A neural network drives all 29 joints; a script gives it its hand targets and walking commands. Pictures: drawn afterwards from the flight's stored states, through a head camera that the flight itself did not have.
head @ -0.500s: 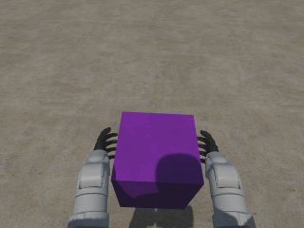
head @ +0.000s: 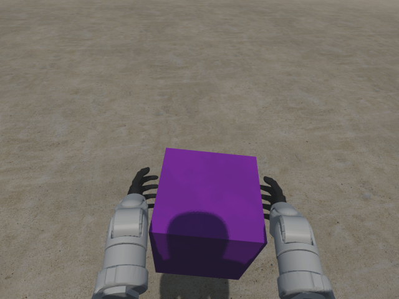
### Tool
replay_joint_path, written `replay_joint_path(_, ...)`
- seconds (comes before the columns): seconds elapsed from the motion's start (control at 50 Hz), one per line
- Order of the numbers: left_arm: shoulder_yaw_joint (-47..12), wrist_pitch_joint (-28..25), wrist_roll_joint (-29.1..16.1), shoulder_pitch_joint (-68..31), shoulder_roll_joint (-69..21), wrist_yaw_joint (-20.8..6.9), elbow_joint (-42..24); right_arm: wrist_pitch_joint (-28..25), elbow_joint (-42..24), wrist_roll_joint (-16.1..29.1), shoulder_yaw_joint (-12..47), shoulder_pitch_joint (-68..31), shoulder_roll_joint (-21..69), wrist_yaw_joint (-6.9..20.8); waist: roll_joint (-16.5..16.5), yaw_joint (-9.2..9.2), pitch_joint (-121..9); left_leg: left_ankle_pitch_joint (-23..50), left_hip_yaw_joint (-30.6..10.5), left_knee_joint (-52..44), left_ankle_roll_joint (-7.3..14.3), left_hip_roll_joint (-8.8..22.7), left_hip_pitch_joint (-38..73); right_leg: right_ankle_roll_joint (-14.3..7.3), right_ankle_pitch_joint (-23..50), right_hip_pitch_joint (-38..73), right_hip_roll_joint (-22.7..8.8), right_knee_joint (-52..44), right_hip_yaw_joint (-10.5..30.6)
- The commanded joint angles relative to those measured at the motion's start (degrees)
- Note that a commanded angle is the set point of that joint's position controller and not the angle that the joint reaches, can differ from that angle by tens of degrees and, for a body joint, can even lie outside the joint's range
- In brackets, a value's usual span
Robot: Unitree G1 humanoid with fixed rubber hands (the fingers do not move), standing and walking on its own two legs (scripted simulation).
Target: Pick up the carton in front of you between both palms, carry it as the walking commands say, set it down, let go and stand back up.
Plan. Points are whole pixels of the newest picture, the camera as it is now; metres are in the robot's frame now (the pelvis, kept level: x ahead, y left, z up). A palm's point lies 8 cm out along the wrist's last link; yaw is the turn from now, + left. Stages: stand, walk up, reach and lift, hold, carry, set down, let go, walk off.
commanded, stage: set down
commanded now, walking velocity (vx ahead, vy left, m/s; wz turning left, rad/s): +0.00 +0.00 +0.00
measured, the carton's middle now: (203, 216) +0.32 +0.00 -0.04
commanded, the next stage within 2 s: none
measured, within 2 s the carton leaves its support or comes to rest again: neither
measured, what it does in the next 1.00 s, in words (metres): lowers itself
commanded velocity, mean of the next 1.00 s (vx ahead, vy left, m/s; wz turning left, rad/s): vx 0.00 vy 0.00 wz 0.00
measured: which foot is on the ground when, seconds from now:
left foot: down 0.00-1.00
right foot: down 0.00-1.00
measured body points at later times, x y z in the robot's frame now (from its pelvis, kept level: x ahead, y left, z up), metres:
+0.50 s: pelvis -0.03 +0.04 -0.04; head +0.12 +0.05 +0.38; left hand +0.36 +0.18 -0.09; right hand +0.35 -0.12 -0.10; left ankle +0.05 +0.13 -0.74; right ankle +0.00 -0.12 -0.74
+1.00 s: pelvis -0.04 +0.01 -0.15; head +0.20 +0.04 +0.23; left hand +0.40 +0.22 -0.23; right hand +0.41 -0.09 -0.24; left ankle +0.05 +0.13 -0.74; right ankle +0.00 -0.12 -0.74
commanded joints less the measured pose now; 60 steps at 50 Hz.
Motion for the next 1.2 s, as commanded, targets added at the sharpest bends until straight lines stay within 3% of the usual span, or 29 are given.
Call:
replay_joint_path(0.0,-26.88,-2.37,-14.54,-30.52,-53.81,-14.58,3.31,-3.02,5.61,12.0,25.64,-37.99,50.07,16.69,3.25,1.05,-8.78,-1.89,-0.57,0.46,1.0,-5.29,10.88,-1.04,-3.22,-12.71,1.73,-7.29,1.59)
replay_joint_path(0.08,-26.12,-4.55,-14.34,-40.95,-58.09,-14.03,6.68,-8.21,6.72,8.66,21.96,-43.38,49.94,18.06,5.8,-3.42,-11.1,-5.87,-2.12,1.51,-0.51,-4.53,13.44,-2.45,-4.15,-17.16,4.28,-1.63,0.36)
replay_joint_path(0.12,-20.94,-5.79,-12.51,-41.26,-56.78,-13.33,11.18,-10.59,9.15,6.66,16.6,-49.48,46.73,18.31,6.6,-1.01,-12.1,-15.82,-6.23,1.57,-0.88,-3.1,13.02,-3.03,-9.39,-21.74,3.66,1.96,-0.35)
replay_joint_path(0.18,-14.2,-7.23,-9.55,-40.48,-53.04,-10.9,16.03,-11.22,20.57,-1.13,5.57,-42.52,39.73,18.18,6.41,-3.07,-11.52,-19.1,-8.78,2.45,-2.27,-1.66,12.8,-2.88,-6.96,-24.75,3.46,5.39,-0.46)
replay_joint_path(0.22,-3.57,-8.04,-1.82,-39.0,-46.32,-9.42,21.61,-12.5,21.24,-4.9,-0.25,-48.67,36.18,16.72,1.66,-1.35,-5.98,-14.61,-8.81,3.89,-0.64,-2.24,4.54,-2.9,-7.94,-29.06,4.39,6.46,-1.38)
replay_joint_path(0.28,-0.79,-12.61,-0.55,-38.34,-43.91,-7.82,20.01,-15.97,19.89,-6.46,-0.68,-47.76,32.34,14.92,4.29,-1.01,-8.4,-5.56,-6.2,6.55,-1.23,-3.72,-1.37,-2.6,-2.71,-30.49,4.28,8.0,-1.17)
replay_joint_path(0.32,-0.47,-15.38,3.28,-33.19,-38.67,-6.79,20.96,-18.63,20.67,-5.46,-0.55,-44.21,32.46,14.39,4.48,2.59,-10.05,-0.08,-3.24,10.03,-0.02,-4.61,-4.65,-1.81,0.11,-31.82,4.6,9.33,-0.81)
replay_joint_path(0.38,-2.0,-21.73,1.7,-35.9,-39.98,-7.69,19.87,-24.75,19.08,-4.25,3.04,-46.28,31.57,13.89,1.64,-0.5,-16.5,4.67,-3.23,15.51,-0.29,-5.23,-9.1,-1.23,-0.15,-40.49,5.84,12.51,-1.95)
replay_joint_path(0.42,-5.0,-26.01,0.89,-38.42,-40.52,-7.43,19.66,-28.35,16.74,-0.49,6.25,-49.18,36.32,13.82,1.62,3.45,-24.11,7.54,-0.62,20.49,0.35,-6.77,-11.5,0.2,2.0,-43.51,6.76,16.73,-2.19)
replay_joint_path(0.5,-18.1,-30.86,-6.01,-42.93,-47.88,-7.76,17.49,-33.4,14.84,5.09,17.4,-51.45,41.65,13.7,0.36,-0.49,-43.77,20.1,-1.38,28.97,1.29,-6.97,-7.92,1.04,5.8,-53.13,8.05,23.49,-4.33)
replay_joint_path(0.54,-20.62,-31.09,-6.17,-45.75,-46.83,-7.82,18.69,-33.36,12.98,8.16,24.55,-56.82,45.16,12.73,-0.72,2.4,-53.42,21.0,-0.85,32.61,0.94,-6.13,-10.79,2.65,7.76,-54.15,8.6,27.14,-4.03)
replay_joint_path(0.56,-26.53,-31.74,-9.01,-46.58,-50.4,-7.57,11.92,-33.24,10.64,8.18,26.07,-53.1,48.41,12.51,0.45,-0.67,-63.15,21.44,-0.7,35.28,0.16,-7.41,-7.78,2.19,10.15,-51.12,8.79,29.97,-4.24)
replay_joint_path(0.62,-28.66,-30.35,-9.78,-45.76,-50.57,-9.24,9.03,-32.33,5.94,13.37,32.34,-56.94,51.05,11.14,2.21,6.13,-73.06,25.29,1.23,38.63,-0.34,-7.63,-15.23,2.49,13.29,-51.46,8.82,33.84,-2.98)
replay_joint_path(0.7,-26.22,-26.37,-10.36,-44.63,-50.07,-12.94,14.67,-28.01,12.08,9.08,29.45,-52.92,52.9,10.41,-1.67,2.46,-61.21,9.18,2.78,40.35,0.03,-8.11,-34.14,3.25,5.66,-54.32,8.52,34.33,-3.19)
replay_joint_path(0.72,-24.36,-25.59,-8.15,-42.75,-48.35,-13.72,16.63,-27.69,13.82,10.72,26.98,-53.0,54.14,11.05,0.6,7.99,-57.86,10.9,3.07,39.82,0.33,-8.34,-36.67,2.83,6.41,-57.34,8.49,34.7,-2.12)
replay_joint_path(0.74,-20.25,-24.42,-6.21,-44.27,-45.25,-14.76,18.8,-26.44,11.78,9.3,25.58,-57.23,50.23,10.79,-2.77,3.66,-52.9,6.54,3.57,40.05,1.15,-7.99,-39.21,4.23,1.91,-60.73,8.61,33.22,-2.84)
replay_joint_path(0.78,-20.12,-24.49,-7.32,-48.23,-44.04,-16.46,19.41,-26.34,15.28,9.35,24.69,-60.62,49.7,9.4,-0.52,5.95,-50.03,4.94,3.95,43.1,1.14,-7.66,-45.98,4.14,1.13,-62.32,7.9,35.78,-2.48)
replay_joint_path(0.8,-21.39,-24.66,-8.29,-48.72,-48.6,-15.9,19.08,-27.04,12.88,9.32,24.03,-58.49,49.83,9.2,1.54,2.66,-54.96,8.74,2.26,43.2,1.03,-7.8,-41.57,3.48,4.69,-64.58,8.39,38.21,-3.14)
replay_joint_path(0.82,-19.54,-24.85,-6.84,-46.69,-46.37,-16.27,19.47,-27.16,15.62,10.83,23.87,-57.44,52.88,8.73,2.35,9.57,-55.99,11.29,3.9,44.17,0.61,-8.1,-41.45,3.55,4.82,-66.34,8.83,37.6,-1.88)
replay_joint_path(0.86,-17.7,-25.18,-6.83,-50.5,-43.14,-16.25,18.18,-27.37,13.32,8.81,22.06,-60.3,50.59,8.15,-0.38,2.29,-58.98,8.31,2.89,47.07,0.91,-8.24,-45.52,3.81,4.6,-64.55,8.84,39.73,-4.01)
replay_joint_path(0.9,-17.12,-24.0,-7.49,-49.36,-43.41,-15.65,22.99,-27.8,15.63,9.71,21.73,-63.16,47.3,8.42,2.56,4.39,-56.89,8.12,2.71,46.86,-0.01,-7.55,-45.4,2.13,0.1,-72.44,9.37,41.16,-4.02)
replay_joint_path(0.92,-14.76,-24.41,-5.04,-45.74,-44.47,-15.21,24.31,-27.49,13.35,8.73,23.52,-63.44,47.72,8.42,-1.06,8.79,-54.44,7.66,3.9,47.24,0.58,-8.28,-52.58,3.0,2.88,-68.94,9.17,41.96,-3.21)
replay_joint_path(0.94,-15.44,-25.0,-7.54,-48.2,-45.27,-15.24,26.55,-28.33,13.25,11.25,23.19,-66.26,47.21,8.01,0.27,4.79,-56.97,8.6,3.13,49.52,0.36,-7.51,-51.82,2.76,4.19,-69.91,9.01,43.71,-3.5)
replay_joint_path(0.96,-16.48,-25.24,-6.98,-48.11,-44.29,-14.9,23.9,-29.4,12.83,10.57,24.0,-65.28,47.08,7.56,-0.73,6.48,-58.23,7.91,3.16,50.88,0.53,-8.5,-51.56,3.17,0.75,-72.67,9.39,44.86,-4.59)
replay_joint_path(0.98,-16.49,-25.34,-8.45,-51.74,-44.82,-14.61,25.06,-29.53,14.6,10.19,21.76,-65.04,47.2,6.97,-0.81,3.48,-58.3,5.57,2.7,52.7,0.17,-7.83,-52.86,2.56,-0.07,-74.67,9.88,47.44,-4.93)
replay_joint_path(1.06,-14.16,-25.83,-6.18,-50.77,-38.54,-14.19,26.12,-30.17,16.41,11.75,21.2,-70.03,42.98,6.18,2.03,10.01,-56.98,4.75,4.31,56.44,0.07,-7.7,-61.14,2.62,-2.19,-83.85,9.84,52.96,-4.86)
replay_joint_path(1.1,-14.87,-25.82,-7.69,-54.21,-39.51,-13.26,26.99,-29.69,17.93,9.13,19.68,-68.97,42.5,5.44,-0.67,6.61,-59.14,3.77,4.28,58.05,-0.76,-8.25,-62.59,3.61,-2.43,-84.69,11.16,54.92,-6.62)
replay_joint_path(1.12,-13.34,-25.9,-7.73,-57.42,-34.99,-13.29,24.85,-29.76,17.58,10.83,20.69,-73.0,42.88,4.75,-2.92,8.17,-60.23,1.86,3.79,59.86,-0.05,-7.86,-62.97,3.42,-5.53,-87.04,11.15,56.68,-6.72)
replay_joint_path(1.18,-16.36,-25.97,-10.24,-60.58,-39.45,-12.49,23.23,-30.34,13.46,12.71,22.55,-76.03,42.99,3.27,1.21,7.14,-70.01,8.58,4.31,63.1,-1.26,-7.63,-57.53,3.19,-0.02,-85.1,12.56,59.79,-6.67)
